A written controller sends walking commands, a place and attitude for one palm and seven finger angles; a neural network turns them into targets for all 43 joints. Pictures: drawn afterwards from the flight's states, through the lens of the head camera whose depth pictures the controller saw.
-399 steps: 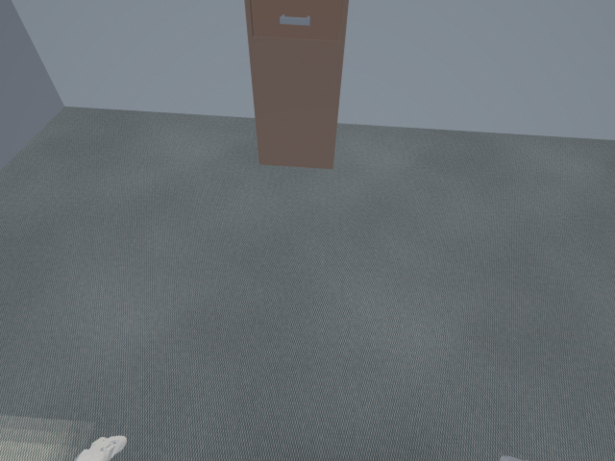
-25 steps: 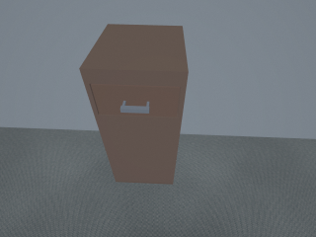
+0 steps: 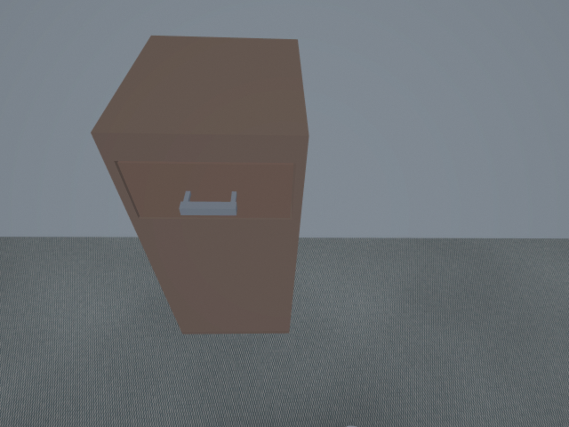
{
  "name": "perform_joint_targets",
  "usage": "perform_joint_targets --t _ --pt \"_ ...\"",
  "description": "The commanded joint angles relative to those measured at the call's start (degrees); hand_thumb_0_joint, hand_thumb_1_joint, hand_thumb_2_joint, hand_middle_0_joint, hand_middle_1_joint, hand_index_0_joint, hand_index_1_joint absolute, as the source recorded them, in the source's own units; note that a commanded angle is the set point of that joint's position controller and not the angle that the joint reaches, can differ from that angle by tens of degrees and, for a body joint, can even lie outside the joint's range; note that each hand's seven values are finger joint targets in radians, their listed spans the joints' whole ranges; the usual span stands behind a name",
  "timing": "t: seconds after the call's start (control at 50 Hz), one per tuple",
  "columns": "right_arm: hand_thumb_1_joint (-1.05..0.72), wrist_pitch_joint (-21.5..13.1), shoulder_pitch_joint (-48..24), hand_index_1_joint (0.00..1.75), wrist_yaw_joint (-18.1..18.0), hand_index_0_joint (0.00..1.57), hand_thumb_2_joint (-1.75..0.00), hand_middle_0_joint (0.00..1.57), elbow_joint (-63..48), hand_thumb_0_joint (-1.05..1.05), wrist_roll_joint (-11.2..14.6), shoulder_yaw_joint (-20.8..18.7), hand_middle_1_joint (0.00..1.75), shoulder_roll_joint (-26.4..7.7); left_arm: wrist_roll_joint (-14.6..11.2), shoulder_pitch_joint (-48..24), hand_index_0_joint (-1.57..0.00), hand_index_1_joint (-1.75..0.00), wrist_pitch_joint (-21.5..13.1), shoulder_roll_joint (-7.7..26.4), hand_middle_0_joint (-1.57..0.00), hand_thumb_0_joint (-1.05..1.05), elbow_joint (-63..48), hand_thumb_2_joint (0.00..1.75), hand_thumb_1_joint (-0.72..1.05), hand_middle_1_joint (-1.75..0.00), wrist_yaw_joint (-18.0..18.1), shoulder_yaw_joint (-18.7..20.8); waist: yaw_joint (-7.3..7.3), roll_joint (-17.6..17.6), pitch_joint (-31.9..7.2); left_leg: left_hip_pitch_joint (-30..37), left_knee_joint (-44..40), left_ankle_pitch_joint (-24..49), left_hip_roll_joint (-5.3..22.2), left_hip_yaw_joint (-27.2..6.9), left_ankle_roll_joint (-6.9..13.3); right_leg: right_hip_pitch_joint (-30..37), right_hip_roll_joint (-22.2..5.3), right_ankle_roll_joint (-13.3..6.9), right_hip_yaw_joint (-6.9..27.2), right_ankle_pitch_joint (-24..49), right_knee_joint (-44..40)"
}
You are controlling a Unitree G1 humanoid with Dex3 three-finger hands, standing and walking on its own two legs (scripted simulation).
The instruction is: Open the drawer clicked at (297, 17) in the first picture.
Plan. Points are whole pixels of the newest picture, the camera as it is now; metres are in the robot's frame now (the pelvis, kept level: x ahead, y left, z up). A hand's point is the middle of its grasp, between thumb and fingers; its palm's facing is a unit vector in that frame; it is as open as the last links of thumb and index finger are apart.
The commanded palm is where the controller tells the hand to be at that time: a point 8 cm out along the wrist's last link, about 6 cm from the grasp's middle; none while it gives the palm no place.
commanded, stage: come to a stop and stand still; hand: left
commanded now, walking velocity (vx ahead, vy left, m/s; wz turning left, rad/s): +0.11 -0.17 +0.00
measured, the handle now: (209, 202) +0.55 +0.17 -0.05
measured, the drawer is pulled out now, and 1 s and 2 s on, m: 0.00 0.00 0.00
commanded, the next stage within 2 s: look again from close up in 1.36 s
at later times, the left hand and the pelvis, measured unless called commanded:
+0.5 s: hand out of the picture +0.10 +0.13 -0.19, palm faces +0.11 -0.97 -0.20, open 7.3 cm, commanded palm none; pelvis +0.05 -0.05 -0.02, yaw +2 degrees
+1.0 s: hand out of the picture -0.01 +0.12 -0.18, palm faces +0.04 -0.98 -0.20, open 7.3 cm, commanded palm none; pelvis +0.01 -0.05 +0.00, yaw +0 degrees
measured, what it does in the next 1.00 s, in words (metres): steps on the spot: right foot, then left foot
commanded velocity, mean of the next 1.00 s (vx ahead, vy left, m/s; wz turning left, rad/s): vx -0.05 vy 0.05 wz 0.00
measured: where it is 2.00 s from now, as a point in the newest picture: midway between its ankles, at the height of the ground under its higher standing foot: outside the picture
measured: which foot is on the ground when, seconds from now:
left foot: down 0.00-0.12, up 0.14-0.46, down 0.48-1.00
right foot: up 0.00-0.10, down 0.12-0.50, up 0.52-0.80, down 0.82-1.00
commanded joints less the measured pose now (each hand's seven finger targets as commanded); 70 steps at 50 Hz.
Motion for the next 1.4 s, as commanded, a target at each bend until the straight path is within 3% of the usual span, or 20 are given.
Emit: perform_joint_targets --t 0.0,0.06,0.08,0.1,0.12,0.14,0.16,0.2,0.3,0.38,0.44,0.48,0.5,0.58,0.7,0.78,0.82,0.88,1.06,1.38 --pt "-0.90 0.1 3.0 0.30 -0.2 0.20 -0.90 0.20 -1.6 0.00 -0.1 -2.9 0.30 -11.4 -0.8 -3.5 -0.20 -0.30 -1.1 -0.8 -0.20 0.00 -4.6 0.90 0.90 -0.30 -0.7 -0.3 -0.51 8.6 6.5 -5.7 -10.3 0.1 13.7 -10.3 8.5 2.2 1.5 0.3 -3.3 -1.9 -8.1" --pt "-0.90 0.8 1.0 0.30 0.1 0.20 -0.90 0.20 -1.7 0.00 0.0 -3.3 0.30 -12.0 -0.8 2.5 -0.20 -0.30 -1.8 1.1 -0.20 0.00 -2.7 0.90 0.90 -0.30 -0.6 0.5 2.75 3.9 1.8 -8.9 -0.7 -3.1 10.6 -7.9 5.3 16.2 4.5 -0.4 -5.7 2.8 -18.7" --pt "-0.90 0.8 0.9 0.30 0.4 0.20 -0.90 0.20 -1.8 0.00 0.3 -3.0 0.30 -10.6 -0.7 8.0 -0.20 -0.30 -2.4 3.3 -0.20 0.00 -0.9 0.90 0.90 -0.30 -0.1 0.9 5.25 -1.3 -1.3 -13.2 7.8 -6.1 6.4 -3.6 3.1 25.1 1.6 -1.6 -2.1 3.7 -21.9" --pt "-0.90 1.0 2.8 0.30 0.8 0.20 -0.90 0.20 -2.6 0.00 0.7 -1.6 0.30 -5.6 -0.4 10.8 -0.20 -0.30 -3.0 8.4 -0.20 0.00 -0.1 0.90 0.90 -0.30 1.2 1.6 5.60 -14.8 -4.8 -22.5 21.3 -15.7 -0.8 1.7 0.5 33.0 -10.4 -5.4 11.6 6.6 -25.4" --pt "-0.90 1.9 0.4 0.30 0.6 0.20 -0.90 0.20 -4.2 0.00 1.0 -0.8 0.30 -5.0 -1.2 11.6 -0.20 -0.30 -3.1 10.0 -0.20 0.00 -0.4 0.90 0.90 -0.30 1.8 1.5 6.18 -14.9 -5.9 -21.8 29.5 -23.2 -1.2 -3.5 0.5 29.0 -15.6 -8.3 17.1 10.6 -28.7" --pt "-0.90 2.3 0.2 0.30 0.5 0.20 -0.90 0.20 -3.9 0.00 1.0 -0.9 0.30 -4.5 -1.2 7.2 -0.20 -0.30 -3.0 8.1 -0.20 0.00 -1.0 0.90 0.90 -0.30 2.2 1.0 4.39 -8.1 -2.5 -19.8 32.2 -19.2 0.5 -6.7 0.6 22.6 -14.5 -9.5 13.9 9.7 -29.3" --pt "-0.90 2.8 0.1 0.30 0.7 0.20 -0.90 0.20 -3.3 0.00 1.1 -0.8 0.30 -4.1 -1.2 2.6 -0.20 -0.30 -3.6 6.8 -0.20 0.00 -1.5 0.90 0.90 -0.30 2.5 0.7 2.78 -12.1 -0.8 -17.9 32.5 -16.1 1.4 -7.6 0.4 17.6 -13.1 -8.7 13.2 13.9 -29.9" --pt "-0.90 3.5 0.6 0.30 0.9 0.20 -0.90 0.20 -1.8 0.00 1.6 -0.6 0.30 -3.7 -1.2 -2.9 -0.20 -0.30 -3.5 4.5 -0.20 0.00 -2.4 0.90 0.90 -0.30 3.2 -0.3 0.88 -10.0 1.1 -13.9 30.2 -12.7 1.6 -7.7 -0.4 12.9 -11.7 -9.3 7.4 19.0 -29.1" --pt "-0.90 4.5 -3.0 0.30 1.1 0.20 -0.90 0.20 -4.2 0.00 1.4 -0.8 0.30 -5.3 -0.7 -1.4 -0.20 -0.30 -2.5 7.9 -0.20 0.00 -3.3 0.90 0.90 -0.30 4.1 1.0 3.00 -4.6 0.8 -13.7 23.2 -10.9 -1.5 -6.2 -1.6 16.0 -14.2 -12.8 7.7 32.6 -25.0" --pt "-0.90 4.8 -6.2 0.30 1.4 0.20 -0.90 0.20 -7.0 0.00 1.2 -1.3 0.30 -6.8 -0.7 -2.0 -0.20 -0.30 -2.0 9.3 -0.20 0.00 -3.7 0.90 0.90 -0.30 4.1 1.7 3.32 -6.3 -1.3 -12.3 18.0 -8.8 -2.3 -6.8 -1.7 18.2 -14.4 -13.0 8.8 34.6 -22.6" --pt "-0.90 4.3 -3.7 0.30 1.4 0.20 -0.90 0.20 -7.0 0.00 1.3 -1.7 0.30 -7.7 -1.1 -4.7 -0.20 -0.30 -1.3 8.8 -0.20 0.00 -4.5 0.90 0.90 -0.30 3.7 1.6 0.95 -6.4 -2.1 -1.0 3.4 3.8 -2.1 -5.9 -1.0 11.9 -10.3 -8.5 5.9 23.8 -17.8" --pt "-0.90 3.6 -5.4 0.30 1.2 0.20 -0.90 0.20 -8.9 0.00 0.5 -2.5 0.30 -13.7 -1.5 -2.8 -0.20 -0.30 -0.5 3.7 -0.20 0.00 -5.8 0.90 0.90 -0.30 3.2 0.5 1.88 11.9 -2.6 1.4 -3.7 24.5 12.0 -20.5 5.9 4.7 1.6 -1.4 -2.9 -3.6 -7.6" --pt "-0.90 3.9 -8.3 0.30 1.1 0.20 -0.90 0.20 -10.2 0.00 0.6 -2.6 0.30 -14.9 -1.3 -3.0 -0.20 -0.30 -0.2 3.2 -0.20 0.00 -5.7 0.90 0.90 -0.30 3.2 0.0 2.12 13.8 -0.9 -5.0 -7.2 25.1 15.5 -21.4 10.2 6.3 3.6 -0.7 -1.4 -17.4 2.3" --pt "-0.90 3.6 -15.5 0.30 0.7 0.20 -0.90 0.20 -11.7 0.00 0.6 -1.3 0.30 -12.1 -0.5 0.0 -0.20 -0.30 0.5 3.3 -0.20 0.00 -2.7 0.90 0.90 -0.30 2.9 0.2 3.76 6.7 2.4 -8.7 -10.0 7.5 10.3 -16.3 10.2 4.7 3.3 -0.8 3.3 -12.2 14.4" --pt "-0.90 3.0 -10.8 0.30 0.6 0.20 -0.90 0.20 -8.8 0.00 0.9 -1.3 0.30 -11.7 -0.7 0.4 -0.20 -0.30 -0.4 2.1 -0.20 0.00 -2.2 0.90 0.90 -0.30 2.9 -1.4 1.61 4.9 -2.0 3.4 -8.4 11.2 10.3 -17.4 10.8 7.7 2.9 0.3 0.7 -14.0 -6.1" --pt "-0.90 3.0 -9.6 0.30 1.0 0.20 -0.90 0.20 -7.0 0.00 1.5 -1.2 0.30 -10.4 -0.9 6.1 -0.20 -0.30 -1.2 2.2 -0.20 0.00 0.6 0.90 0.90 -0.30 3.5 -1.6 3.30 2.2 -2.6 -1.3 -5.3 6.4 5.8 -14.2 5.4 18.9 2.7 -0.9 1.3 0.2 -25.2" --pt "-0.90 2.9 -9.9 0.30 1.4 0.20 -0.90 0.20 -6.9 0.00 1.8 -0.5 0.30 -7.9 -0.9 5.4 -0.20 -0.30 -1.8 4.5 -0.20 0.00 0.9 0.90 0.90 -0.30 3.7 -1.6 2.34 -3.7 0.7 -4.1 -2.5 3.1 0.8 -10.1 1.5 16.8 -3.4 -4.3 8.5 2.5 -27.2" --pt "-0.90 2.9 -9.0 0.30 1.5 0.20 -0.90 0.20 -5.3 0.00 1.3 -0.1 0.30 -8.1 -1.2 2.6 -0.20 -0.30 -2.8 3.8 -0.20 0.00 1.0 0.90 0.90 -0.30 3.7 -2.1 1.12 -10.1 1.0 0.7 -1.3 7.8 0.9 -9.1 1.6 12.9 -3.5 -4.3 8.3 7.2 -26.7" --pt "-0.90 3.8 -5.2 0.30 1.2 0.20 -0.90 0.20 -1.0 0.00 1.2 0.9 0.30 -7.9 -1.3 7.3 -0.20 -0.30 -1.8 2.2 -0.20 0.00 3.4 0.90 0.90 -0.30 3.7 -2.7 2.15 2.5 9.9 -5.6 -8.8 -8.3 1.8 -12.5 1.6 9.4 0.7 -3.0 5.6 -12.0 -28.8" --pt "-0.90 3.3 0.2 0.30 0.6 0.20 -0.90 0.20 1.0 0.00 1.2 1.0 0.30 -4.7 -1.5 11.4 -0.20 -0.30 -2.5 -1.4 -0.20 0.00 4.8 0.90 0.90 -0.30 3.8 -2.7 2.03 0.2 7.4 -5.1 -6.1 -4.7 1.7 -12.2 1.6 8.1 1.1 -3.7 5.7 -10.8 -27.6"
